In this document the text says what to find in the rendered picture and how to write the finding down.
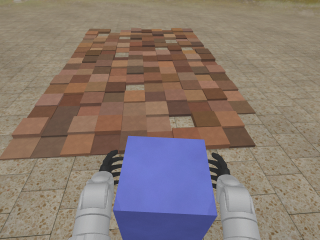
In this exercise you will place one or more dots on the carton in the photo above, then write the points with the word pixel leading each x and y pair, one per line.
pixel 165 190

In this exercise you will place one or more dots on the robot right forearm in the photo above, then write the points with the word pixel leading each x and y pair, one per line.
pixel 237 212

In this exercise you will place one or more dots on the robot left forearm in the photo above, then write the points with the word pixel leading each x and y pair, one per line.
pixel 93 215

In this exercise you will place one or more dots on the robot right hand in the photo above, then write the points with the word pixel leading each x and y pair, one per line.
pixel 221 169

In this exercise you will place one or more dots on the robot left hand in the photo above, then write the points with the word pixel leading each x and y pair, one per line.
pixel 107 164

